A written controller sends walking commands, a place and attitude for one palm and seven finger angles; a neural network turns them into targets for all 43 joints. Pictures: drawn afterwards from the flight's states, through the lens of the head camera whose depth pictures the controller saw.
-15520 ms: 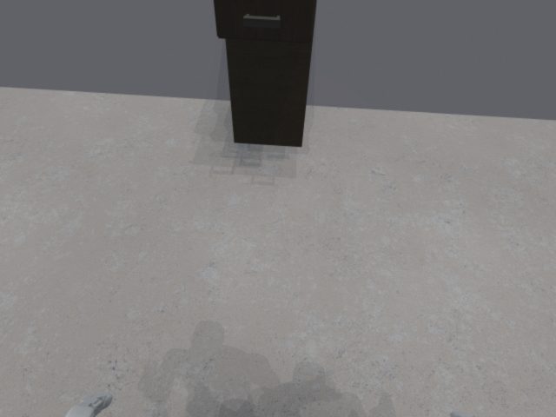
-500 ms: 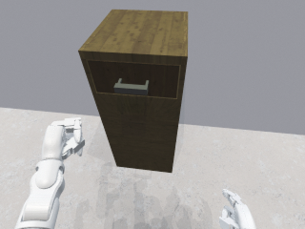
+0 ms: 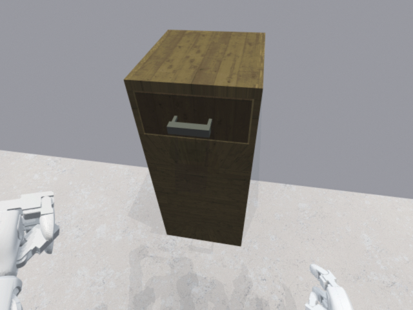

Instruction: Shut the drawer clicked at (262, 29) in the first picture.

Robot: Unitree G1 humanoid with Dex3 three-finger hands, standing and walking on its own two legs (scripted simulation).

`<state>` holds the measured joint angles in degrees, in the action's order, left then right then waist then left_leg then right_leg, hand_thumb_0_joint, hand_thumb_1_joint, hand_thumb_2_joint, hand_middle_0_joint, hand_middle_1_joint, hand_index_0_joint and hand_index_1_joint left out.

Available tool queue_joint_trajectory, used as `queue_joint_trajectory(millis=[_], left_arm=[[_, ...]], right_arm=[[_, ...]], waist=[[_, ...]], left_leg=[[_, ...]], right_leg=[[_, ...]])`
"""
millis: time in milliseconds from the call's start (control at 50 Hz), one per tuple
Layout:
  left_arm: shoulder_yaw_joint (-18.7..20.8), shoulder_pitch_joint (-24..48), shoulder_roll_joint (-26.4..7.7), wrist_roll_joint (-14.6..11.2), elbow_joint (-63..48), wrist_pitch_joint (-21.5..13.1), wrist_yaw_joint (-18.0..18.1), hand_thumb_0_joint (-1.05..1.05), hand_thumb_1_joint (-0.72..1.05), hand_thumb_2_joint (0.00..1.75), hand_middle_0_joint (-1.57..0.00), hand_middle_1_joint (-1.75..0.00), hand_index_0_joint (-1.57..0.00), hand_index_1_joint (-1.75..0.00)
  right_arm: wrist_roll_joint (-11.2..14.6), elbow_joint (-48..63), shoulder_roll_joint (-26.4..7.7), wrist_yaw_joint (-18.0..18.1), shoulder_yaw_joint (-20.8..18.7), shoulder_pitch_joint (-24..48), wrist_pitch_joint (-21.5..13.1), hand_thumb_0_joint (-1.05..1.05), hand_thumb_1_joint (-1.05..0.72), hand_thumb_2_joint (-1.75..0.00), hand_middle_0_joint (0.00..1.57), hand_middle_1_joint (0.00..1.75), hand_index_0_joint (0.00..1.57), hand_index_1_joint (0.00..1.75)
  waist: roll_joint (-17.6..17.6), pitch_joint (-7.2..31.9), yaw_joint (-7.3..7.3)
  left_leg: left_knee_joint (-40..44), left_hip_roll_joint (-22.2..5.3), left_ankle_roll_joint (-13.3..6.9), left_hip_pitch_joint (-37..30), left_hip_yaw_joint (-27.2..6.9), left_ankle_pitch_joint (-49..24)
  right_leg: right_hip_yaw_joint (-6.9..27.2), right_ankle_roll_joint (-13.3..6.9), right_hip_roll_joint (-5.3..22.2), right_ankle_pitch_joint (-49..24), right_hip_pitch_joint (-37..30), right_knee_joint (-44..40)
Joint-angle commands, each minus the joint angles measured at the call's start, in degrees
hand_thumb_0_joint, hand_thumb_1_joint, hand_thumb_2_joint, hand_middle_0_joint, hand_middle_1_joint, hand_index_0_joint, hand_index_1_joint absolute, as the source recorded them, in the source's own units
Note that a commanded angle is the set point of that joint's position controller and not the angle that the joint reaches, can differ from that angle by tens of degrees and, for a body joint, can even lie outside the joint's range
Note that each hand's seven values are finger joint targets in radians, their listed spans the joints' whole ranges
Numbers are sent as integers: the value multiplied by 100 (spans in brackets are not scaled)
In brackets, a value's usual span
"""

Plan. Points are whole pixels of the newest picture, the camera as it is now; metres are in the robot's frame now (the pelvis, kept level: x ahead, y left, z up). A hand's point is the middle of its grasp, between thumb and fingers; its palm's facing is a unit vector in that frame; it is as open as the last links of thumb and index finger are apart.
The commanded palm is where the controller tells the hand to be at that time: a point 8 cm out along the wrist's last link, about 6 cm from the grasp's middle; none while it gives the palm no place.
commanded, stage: draw the hand back to the body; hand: left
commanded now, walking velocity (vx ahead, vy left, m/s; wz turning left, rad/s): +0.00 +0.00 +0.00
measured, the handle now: (190, 124) +0.62 +0.14 +0.02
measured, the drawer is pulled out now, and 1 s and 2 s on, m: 0.00 0.00 0.00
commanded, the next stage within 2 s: step back with the hand held close in 0.08 s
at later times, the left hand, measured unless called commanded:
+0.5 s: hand (73, 225) +0.19 +0.24 +0.15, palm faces +0.28 -0.82 -0.50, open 3.3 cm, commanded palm +0.12 +0.28 +0.17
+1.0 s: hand (28, 272) +0.11 +0.25 +0.15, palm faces +0.39 -0.81 -0.45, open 3.3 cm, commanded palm +0.05 +0.30 +0.17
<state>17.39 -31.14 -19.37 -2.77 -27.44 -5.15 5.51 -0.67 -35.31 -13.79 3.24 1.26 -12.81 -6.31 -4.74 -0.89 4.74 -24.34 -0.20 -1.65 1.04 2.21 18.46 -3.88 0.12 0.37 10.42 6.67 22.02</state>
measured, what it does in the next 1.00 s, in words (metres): shifts its weight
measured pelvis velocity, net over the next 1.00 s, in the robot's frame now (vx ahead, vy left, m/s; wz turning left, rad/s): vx -0.09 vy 0.02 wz -0.01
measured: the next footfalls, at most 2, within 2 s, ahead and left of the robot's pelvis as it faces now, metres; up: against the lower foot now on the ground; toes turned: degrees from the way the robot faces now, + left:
right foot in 1.48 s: -0.11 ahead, -0.11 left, +0.00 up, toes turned +6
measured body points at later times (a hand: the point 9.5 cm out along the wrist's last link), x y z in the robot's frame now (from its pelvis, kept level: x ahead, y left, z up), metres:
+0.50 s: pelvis -0.02 +0.01 +0.00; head +0.00 -0.01 +0.45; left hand +0.17 +0.28 +0.17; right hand +0.14 -0.25 -0.09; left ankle -0.05 +0.09 -0.74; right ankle +0.02 -0.12 -0.74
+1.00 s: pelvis -0.09 +0.02 -0.02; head -0.08 +0.03 +0.43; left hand +0.09 +0.30 +0.17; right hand +0.09 -0.22 -0.09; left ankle -0.05 +0.09 -0.74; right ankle +0.02 -0.12 -0.74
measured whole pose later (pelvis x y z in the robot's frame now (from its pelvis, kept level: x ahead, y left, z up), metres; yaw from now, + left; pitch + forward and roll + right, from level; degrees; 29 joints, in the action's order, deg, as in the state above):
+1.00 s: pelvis -0.09 +0.02 -0.02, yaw -1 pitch -1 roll +0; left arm 21.4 -31.6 -19.8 1.0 -32.0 -13.5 7.7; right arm -0.7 -30.1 -12.4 3.7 0.5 -12.2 -3.8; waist 0.8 -1.9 0.5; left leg -37.9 1.6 -4.4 19.9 4.3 17.6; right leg -0.2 1.6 1.6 7.1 24.4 32.3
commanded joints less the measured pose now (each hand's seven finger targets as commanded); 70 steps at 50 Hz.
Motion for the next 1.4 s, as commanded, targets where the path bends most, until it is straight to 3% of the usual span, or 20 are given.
queue_joint_trajectory(millis=[0,180,200,220,240,360,400,520,580,660,800,880,940,1040,1100,1160,1240,1300,1340,1380], left_arm=[[358,923,-751,18,-957,-359,124,0,90,90,-140,-160,-140,-160],[539,750,-911,24,-1215,-403,179,0,90,90,-140,-160,-140,-160],[1285,1256,-1491,-11,-1457,-685,198,0,90,90,-140,-160,-140,-160],[1035,602,-1075,6,-894,-698,159,0,90,90,-140,-160,-140,-160],[853,400,-927,33,-822,-681,134,0,90,90,-140,-160,-140,-160],[894,-140,-942,42,-1043,-880,154,0,90,90,-140,-160,-140,-160],[1037,-404,-1043,40,-1132,-911,192,0,90,90,-140,-160,-140,-160],[1232,-649,-1197,10,-1375,-962,241,0,90,90,-140,-160,-140,-160],[1189,-581,-1168,44,-1408,-960,246,0,90,90,-140,-160,-140,-160],[1089,-352,-1062,141,-1418,-987,255,0,90,90,-140,-160,-140,-160],[1032,129,-1000,296,-1415,-1078,302,0,90,90,-140,-160,-140,-160],[1019,313,-1020,326,-1638,-1155,312,0,90,90,-140,-160,-140,-160],[1062,266,-1013,343,-1679,-1234,348,0,90,90,-140,-160,-140,-160],[1333,-41,-1109,402,-1762,-1409,379,0,90,90,-140,-160,-140,-160],[1444,-88,-1176,366,-1759,-1462,334,0,90,90,-140,-160,-140,-160],[1390,51,-1158,324,-1802,-1481,279,0,90,90,-140,-160,-140,-160],[1349,-71,-1165,279,-1712,-1490,297,0,90,90,-140,-160,-140,-160],[1439,-206,-1197,292,-1816,-1575,343,0,90,90,-140,-160,-140,-160],[1555,-277,-1161,337,-1838,-1620,372,0,90,90,-140,-160,-140,-160],[1643,-136,-1205,374,-1883,-1646,365,0,90,90,-140,-160,-140,-160]], right_arm=[[22,821,-555,131,-207,667,-429,0,-90,-90,20,30,20,30],[-17,815,-490,142,-173,738,-556,0,-90,-90,20,30,20,30],[9,989,-614,139,-192,659,-376,0,-90,-90,20,30,20,30],[-8,873,-505,141,-230,606,-256,0,-90,-90,20,30,20,30],[-19,906,-527,109,-247,646,-175,0,-90,-90,20,30,20,30],[-7,1046,-606,91,-368,761,41,0,-90,-90,20,30,20,30],[27,1138,-586,77,-417,736,118,0,-90,-90,20,30,20,30],[91,1296,-555,95,-502,782,253,0,-90,-90,20,30,20,30],[92,1320,-583,133,-509,798,250,0,-90,-90,20,30,20,30],[76,1347,-654,164,-519,791,188,0,-90,-90,20,30,20,30],[71,1390,-680,179,-478,630,54,0,-90,-90,20,30,20,30],[33,1401,-669,162,-460,574,-11,0,-90,-90,20,30,20,30],[16,1400,-703,139,-452,501,-84,0,-90,-90,20,30,20,30],[43,1419,-690,125,-499,540,-191,0,-90,-90,20,30,20,30],[34,1386,-652,118,-527,509,-199,0,-90,-90,20,30,20,30],[18,1340,-653,96,-578,468,-179,0,-90,-90,20,30,20,30],[22,1239,-635,26,-591,450,-119,0,-90,-90,20,30,20,30],[18,1258,-670,44,-571,518,-136,0,-90,-90,20,30,20,30],[27,1283,-715,95,-582,586,-202,0,-90,-90,20,30,20,30],[-32,1258,-664,134,-612,608,-277,0,-90,-90,20,30,20,30]], waist=[[222,-185,-195],[-11,267,-64],[230,-329,-394],[653,-182,-408],[688,-167,-432],[190,771,-423],[333,1150,-398],[441,1214,-404],[259,1003,-411],[-18,665,-428],[459,69,-504],[605,83,-541],[323,129,-556],[-268,450,-498],[121,513,-517],[628,447,-577],[937,473,-593],[392,517,-606],[-367,707,-542],[-809,650,-521]], left_leg=[[570,-163,44,806,-245,-1000],[542,-124,94,755,-257,-1351],[405,-193,-60,1218,-239,-748],[281,-169,-74,1092,-301,-662],[230,-159,-77,1005,-279,-779],[349,-268,-41,1129,-308,-1679],[281,-331,-19,1224,-337,-2090],[124,-356,24,1650,-405,-2298],[241,-426,-27,1879,-477,-2043],[629,-627,-272,2795,-632,-794],[661,-632,-502,4030,-764,1646],[271,-485,-462,3716,-737,1847],[368,-563,-484,3833,-867,2047],[810,-928,-643,4699,-1173,2015],[419,-781,-567,4647,-1007,1512],[-151,-433,-417,4214,-780,1537],[-663,-266,-311,3427,-734,1547],[86,-567,-464,3643,-1068,1726],[907,-1212,-751,4612,-1594,2096],[1369,-1756,-939,5039,-1869,2100]], right_leg=[[243,-148,12,-75,-151,-333],[317,-177,21,-490,-585,-227],[1100,-210,283,-599,175,-551],[1119,-231,436,-419,295,-673],[1148,-241,472,-420,397,-765],[749,-148,433,-1680,-185,-43],[681,-122,421,-2182,-471,262],[710,-101,471,-2703,-471,646],[654,-33,389,-2357,-325,786],[640,69,206,-1677,-592,1148],[1011,45,267,-507,-542,1172],[1279,-36,397,365,37,697],[1172,-21,318,684,75,821],[867,84,-72,-810,-969,2082],[1138,27,41,-1555,-977,2076],[1701,-135,399,-1500,-361,1399],[2064,-322,722,142,692,523],[1501,-128,281,227,553,1160],[893,95,-240,-498,-468,2668],[732,215,-484,256,-731,3560]])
